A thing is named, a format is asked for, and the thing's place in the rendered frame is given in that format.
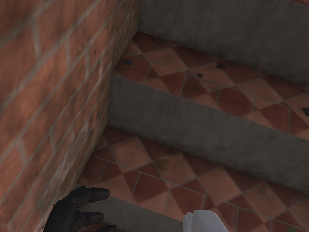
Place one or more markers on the robot left hand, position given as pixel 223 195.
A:
pixel 65 218

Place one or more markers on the right robot thigh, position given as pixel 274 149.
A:
pixel 203 221

